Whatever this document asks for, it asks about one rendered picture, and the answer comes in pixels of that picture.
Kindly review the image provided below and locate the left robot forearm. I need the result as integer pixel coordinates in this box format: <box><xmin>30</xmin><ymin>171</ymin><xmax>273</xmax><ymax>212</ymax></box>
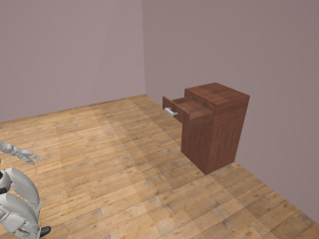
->
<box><xmin>0</xmin><ymin>139</ymin><xmax>22</xmax><ymax>156</ymax></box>

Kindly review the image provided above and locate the robot left hand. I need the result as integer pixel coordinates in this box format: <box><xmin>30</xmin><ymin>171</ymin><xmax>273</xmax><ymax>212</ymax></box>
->
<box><xmin>17</xmin><ymin>149</ymin><xmax>42</xmax><ymax>165</ymax></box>

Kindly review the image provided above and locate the drawer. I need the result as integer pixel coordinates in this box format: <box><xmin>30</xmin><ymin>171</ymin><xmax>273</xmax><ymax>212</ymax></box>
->
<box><xmin>162</xmin><ymin>95</ymin><xmax>214</xmax><ymax>128</ymax></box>

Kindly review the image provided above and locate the robot left thigh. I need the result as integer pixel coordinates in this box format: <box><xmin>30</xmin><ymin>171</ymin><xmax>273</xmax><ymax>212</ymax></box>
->
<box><xmin>4</xmin><ymin>167</ymin><xmax>40</xmax><ymax>212</ymax></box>

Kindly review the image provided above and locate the handle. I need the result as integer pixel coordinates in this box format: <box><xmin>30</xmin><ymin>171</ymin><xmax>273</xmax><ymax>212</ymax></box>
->
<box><xmin>164</xmin><ymin>108</ymin><xmax>177</xmax><ymax>117</ymax></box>

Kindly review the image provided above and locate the cabinet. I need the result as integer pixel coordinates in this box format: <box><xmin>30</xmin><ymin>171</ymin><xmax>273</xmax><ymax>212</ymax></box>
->
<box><xmin>180</xmin><ymin>83</ymin><xmax>250</xmax><ymax>175</ymax></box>

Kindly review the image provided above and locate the right robot forearm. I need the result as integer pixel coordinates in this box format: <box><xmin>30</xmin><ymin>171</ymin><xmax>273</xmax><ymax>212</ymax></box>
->
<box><xmin>0</xmin><ymin>204</ymin><xmax>11</xmax><ymax>222</ymax></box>

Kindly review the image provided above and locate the robot thigh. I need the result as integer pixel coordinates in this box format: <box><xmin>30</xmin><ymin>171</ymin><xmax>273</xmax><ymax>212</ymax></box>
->
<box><xmin>4</xmin><ymin>167</ymin><xmax>40</xmax><ymax>212</ymax></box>
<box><xmin>0</xmin><ymin>192</ymin><xmax>39</xmax><ymax>235</ymax></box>

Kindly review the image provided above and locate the robot right hand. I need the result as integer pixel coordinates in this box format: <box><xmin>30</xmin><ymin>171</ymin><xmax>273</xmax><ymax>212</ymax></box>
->
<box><xmin>1</xmin><ymin>212</ymin><xmax>40</xmax><ymax>238</ymax></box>

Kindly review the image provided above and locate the robot right thigh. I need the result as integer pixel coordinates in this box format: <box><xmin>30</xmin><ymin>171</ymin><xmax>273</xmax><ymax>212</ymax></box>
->
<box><xmin>0</xmin><ymin>192</ymin><xmax>39</xmax><ymax>235</ymax></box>

